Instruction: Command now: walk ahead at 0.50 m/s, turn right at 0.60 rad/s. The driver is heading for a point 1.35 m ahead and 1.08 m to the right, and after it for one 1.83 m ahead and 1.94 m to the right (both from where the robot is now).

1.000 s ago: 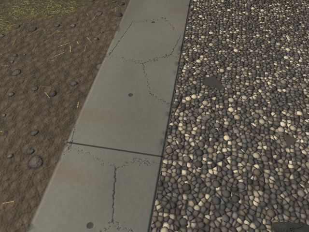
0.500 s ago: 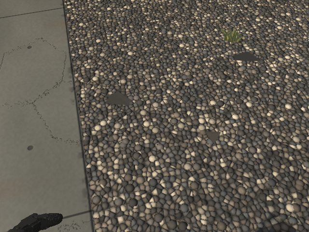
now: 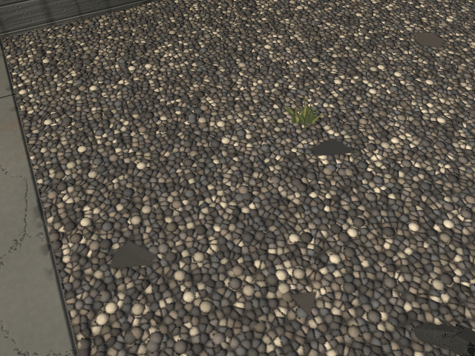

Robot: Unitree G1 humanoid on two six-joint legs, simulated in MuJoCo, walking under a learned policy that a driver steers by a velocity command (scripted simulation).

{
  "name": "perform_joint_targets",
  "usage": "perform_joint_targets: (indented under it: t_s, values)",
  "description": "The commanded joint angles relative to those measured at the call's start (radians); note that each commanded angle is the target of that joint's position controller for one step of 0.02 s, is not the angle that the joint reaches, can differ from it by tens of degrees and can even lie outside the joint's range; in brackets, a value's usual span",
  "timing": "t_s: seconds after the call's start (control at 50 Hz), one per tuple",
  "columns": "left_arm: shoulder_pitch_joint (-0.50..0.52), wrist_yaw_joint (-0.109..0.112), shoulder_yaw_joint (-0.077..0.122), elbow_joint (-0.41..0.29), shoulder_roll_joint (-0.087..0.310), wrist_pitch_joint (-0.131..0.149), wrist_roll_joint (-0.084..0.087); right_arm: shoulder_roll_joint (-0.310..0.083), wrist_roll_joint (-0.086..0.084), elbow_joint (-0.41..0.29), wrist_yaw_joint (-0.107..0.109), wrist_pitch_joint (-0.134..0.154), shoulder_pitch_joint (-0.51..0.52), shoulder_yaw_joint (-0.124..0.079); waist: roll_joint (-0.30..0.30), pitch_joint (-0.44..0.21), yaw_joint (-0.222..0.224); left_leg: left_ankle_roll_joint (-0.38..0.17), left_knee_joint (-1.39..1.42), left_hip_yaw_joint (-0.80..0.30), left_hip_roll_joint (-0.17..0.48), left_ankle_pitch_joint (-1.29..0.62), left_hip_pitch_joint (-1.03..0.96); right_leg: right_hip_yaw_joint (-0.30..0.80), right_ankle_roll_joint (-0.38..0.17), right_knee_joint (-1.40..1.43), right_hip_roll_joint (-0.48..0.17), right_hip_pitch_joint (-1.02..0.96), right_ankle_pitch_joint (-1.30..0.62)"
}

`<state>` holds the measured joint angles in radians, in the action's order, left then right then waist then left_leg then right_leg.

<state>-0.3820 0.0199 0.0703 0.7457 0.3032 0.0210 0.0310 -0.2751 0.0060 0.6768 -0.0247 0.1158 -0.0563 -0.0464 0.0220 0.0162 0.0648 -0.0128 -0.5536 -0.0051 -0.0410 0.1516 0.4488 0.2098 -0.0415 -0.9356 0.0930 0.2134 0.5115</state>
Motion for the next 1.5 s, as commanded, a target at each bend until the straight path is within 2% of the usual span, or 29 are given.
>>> perform_joint_targets:
  t_s: [0.02,0.06,0.1,0.18,0.28,0.36,0.4,0.44,0.46,0.48,0.5,0.52,0.56,0.6,0.64,0.74,0.84,0.92,0.96,0.98,1.0,1.02,1.04,1.08,1.16,1.3,1.4,1.46,1.5]
  values:
    - [0.056,0.001,0.026,-0.109,0.161,0.017,0.003,-0.136,-0.007,-0.012,0.014,-0.015,-0.219,-0.050,-0.127,-0.116,-0.146,-0.178,0.274,-0.566,0.404,0.361,-0.590,-0.051,0.029,-0.383,-0.110,0.575,-0.067]
    - [0.104,-0.005,0.030,-0.124,0.128,0.011,-0.012,-0.097,0.007,0.001,0.018,-0.018,-0.153,-0.035,-0.114,-0.008,-0.098,-0.155,0.323,-0.362,0.326,0.151,-0.384,-0.065,0.029,-0.293,-0.170,0.504,-0.160]
    - [0.083,-0.011,0.024,-0.118,0.080,0.000,-0.002,-0.087,0.003,0.016,0.018,-0.010,-0.141,-0.034,-0.148,0.006,-0.078,-0.151,0.369,-0.233,0.287,0.052,-0.314,-0.094,0.029,-0.247,-0.192,0.448,-0.191]
    - [0.149,-0.017,0.013,-0.150,0.047,-0.005,-0.011,-0.138,-0.001,0.051,0.019,0.000,-0.167,-0.053,-0.102,0.014,-0.084,-0.185,0.410,-0.100,0.310,-0.123,-0.344,-0.101,0.047,-0.110,-0.212,0.512,-0.316]
    - [0.289,-0.050,0.000,-0.178,0.024,0.012,-0.010,-0.172,-0.008,0.079,0.027,-0.018,-0.192,-0.059,-0.082,0.042,-0.132,-0.145,0.412,0.079,0.280,-0.214,-0.382,-0.180,0.037,0.168,-0.193,0.452,-0.539]
    - [0.374,-0.072,0.001,-0.221,0.033,0.011,-0.005,-0.209,-0.028,0.108,0.028,-0.040,-0.240,-0.070,-0.083,0.071,-0.144,-0.122,0.377,0.133,0.319,-0.295,-0.487,-0.227,-0.001,0.286,-0.172,0.434,-0.477]
    - [0.345,-0.076,0.017,-0.228,0.065,0.006,-0.012,-0.239,-0.039,0.110,0.032,-0.053,-0.236,-0.079,-0.108,0.034,-0.105,-0.102,0.264,0.171,0.324,-0.602,-0.534,-0.278,-0.039,0.310,-0.118,0.345,-0.370]
    - [0.129,-0.069,0.060,-0.177,0.135,-0.002,-0.013,-0.248,-0.048,0.103,0.040,-0.069,-0.218,-0.081,-0.105,-0.091,0.027,-0.065,-0.047,0.224,0.290,-0.818,-0.478,-0.322,-0.100,0.378,-0.034,0.038,-0.369]
    - [-0.058,-0.051,0.095,-0.126,0.205,-0.011,-0.008,-0.213,-0.029,0.092,0.045,-0.066,-0.229,-0.065,-0.039,-0.184,0.109,-0.024,-0.330,0.226,0.253,-0.606,-0.258,-0.209,-0.148,0.398,-0.072,-0.278,-0.387]
    - [-0.036,-0.039,0.110,-0.129,0.333,-0.005,0.007,-0.060,0.022,0.027,0.030,-0.045,-0.326,-0.012,0.258,-0.264,-0.018,0.041,-0.703,0.178,0.068,0.361,0.216,0.344,-0.331,0.448,-0.352,-0.623,-0.261]
    - [-0.071,-0.044,0.086,-0.164,0.260,0.013,0.000,-0.119,-0.010,0.016,0.018,-0.006,-0.237,-0.014,0.161,-0.419,0.053,0.034,-0.838,-0.063,0.024,0.454,0.333,0.634,-0.393,0.616,-0.430,-0.671,-0.077]
    - [-0.038,-0.048,0.065,-0.148,0.198,0.030,-0.012,-0.181,-0.050,-0.015,0.010,0.015,-0.127,-0.031,0.096,-0.268,0.072,0.011,-0.825,-0.079,0.074,0.349,0.413,0.491,-0.331,0.645,-0.399,-0.578,-0.146]
    - [0.089,-0.045,0.045,-0.155,0.143,0.039,-0.011,-0.167,-0.016,-0.007,0.020,0.027,-0.113,-0.027,-0.002,-0.116,-0.016,0.009,-0.647,-0.077,0.144,0.211,0.310,0.281,-0.269,0.652,-0.319,-0.292,-0.344]
    - [0.161,-0.037,0.028,-0.173,0.104,0.040,-0.032,-0.170,-0.004,0.012,0.016,0.005,-0.160,-0.034,0.030,-0.084,-0.075,0.028,-0.570,-0.073,0.173,0.152,0.190,0.183,-0.258,0.693,-0.283,-0.135,-0.492]
    - [0.155,-0.029,0.025,-0.152,0.107,0.048,-0.029,-0.138,0.003,0.024,0.013,-0.015,-0.171,-0.027,0.020,-0.065,-0.086,0.057,-0.498,-0.045,0.171,0.111,0.157,0.109,-0.263,0.717,-0.269,-0.052,-0.606]
    - [0.090,-0.012,0.027,-0.091,0.134,0.051,-0.024,-0.082,0.000,-0.012,0.007,-0.022,-0.007,-0.003,0.030,0.003,-0.023,0.078,-0.160,-0.019,0.136,-0.220,0.121,-0.034,-0.199,0.743,-0.199,0.014,-0.558]
    - [-0.002,-0.014,0.028,-0.025,0.146,0.048,-0.013,-0.095,-0.016,-0.051,-0.013,-0.009,0.115,-0.004,0.033,0.052,0.027,0.036,0.004,-0.030,0.105,-0.268,0.144,0.016,-0.183,0.707,-0.265,-0.109,-0.482]
    - [-0.010,-0.008,0.033,0.003,0.156,0.029,-0.016,-0.121,-0.011,-0.051,-0.023,-0.002,0.065,-0.015,0.067,0.030,-0.013,-0.026,0.055,-0.009,0.076,-0.103,0.095,0.045,-0.147,0.602,-0.309,-0.241,-0.692]
    - [0.017,-0.007,0.022,-0.003,0.137,0.021,-0.024,-0.178,-0.004,0.003,-0.012,0.001,-0.153,-0.046,0.050,-0.127,-0.128,-0.087,0.063,0.016,0.063,-0.146,-0.245,-0.026,-0.099,0.336,-0.225,-0.179,-0.927]
    - [-0.026,-0.006,0.002,-0.023,0.086,0.024,-0.045,-0.247,0.007,0.020,-0.008,0.000,-0.312,-0.061,-0.075,-0.293,-0.166,-0.174,0.012,-0.211,0.253,-0.182,-0.576,-0.069,-0.055,0.026,-0.138,0.047,-0.661]
    - [-0.146,-0.011,-0.019,-0.014,0.012,0.042,-0.022,-0.270,0.000,0.057,-0.016,-0.009,-0.380,-0.071,-0.353,-0.397,-0.127,-0.306,0.164,-0.670,0.424,0.083,-0.837,-0.092,0.011,-0.277,0.015,0.379,0.028]
    - [-0.071,-0.015,-0.003,-0.009,0.108,0.052,-0.006,-0.182,-0.024,0.055,-0.016,-0.012,-0.375,-0.048,-0.230,-0.324,-0.165,-0.271,0.240,-0.721,0.411,0.289,-0.809,-0.014,0.006,-0.371,-0.037,0.498,0.056]
    - [0.044,-0.019,0.008,-0.040,0.143,0.058,0.006,-0.153,-0.023,0.045,-0.010,-0.017,-0.299,-0.037,-0.146,-0.174,-0.163,-0.233,0.262,-0.578,0.385,0.276,-0.674,-0.056,0.003,-0.367,-0.089,0.549,-0.036]
    - [0.122,-0.017,0.007,-0.056,0.120,0.062,-0.014,-0.126,0.001,0.033,-0.006,-0.020,-0.202,-0.027,-0.054,-0.041,-0.113,-0.214,0.309,-0.395,0.319,0.068,-0.437,-0.101,0.008,-0.267,-0.166,0.496,-0.169]
    - [0.075,-0.016,0.001,-0.030,0.057,0.031,-0.007,-0.111,0.003,0.058,-0.002,0.000,-0.190,-0.024,-0.108,-0.022,-0.070,-0.208,0.393,-0.194,0.279,-0.118,-0.319,-0.101,0.029,-0.156,-0.203,0.416,-0.242]
    - [0.255,-0.038,-0.013,-0.080,0.020,0.040,-0.013,-0.153,-0.001,0.101,0.018,-0.008,-0.214,-0.034,-0.082,0.031,-0.121,-0.156,0.444,0.060,0.236,-0.253,-0.336,-0.161,0.038,0.213,-0.184,0.418,-0.598]
    - [0.374,-0.067,-0.015,-0.147,0.018,0.039,-0.011,-0.181,-0.018,0.145,0.027,-0.042,-0.280,-0.045,-0.066,0.069,-0.151,-0.139,0.389,0.109,0.302,-0.343,-0.509,-0.206,0.002,0.335,-0.162,0.467,-0.544]
    - [0.323,-0.080,0.008,-0.162,0.059,0.034,-0.015,-0.217,-0.025,0.138,0.042,-0.068,-0.257,-0.058,-0.110,0.006,-0.091,-0.106,0.212,0.154,0.314,-0.771,-0.581,-0.283,-0.050,0.342,-0.090,0.348,-0.381]
    - [0.060,-0.068,0.059,-0.100,0.145,0.029,-0.011,-0.217,-0.023,0.122,0.058,-0.085,-0.232,-0.055,-0.090,-0.137,0.055,-0.057,-0.152,0.198,0.262,-0.848,-0.460,-0.288,-0.117,0.415,-0.025,-0.024,-0.409]
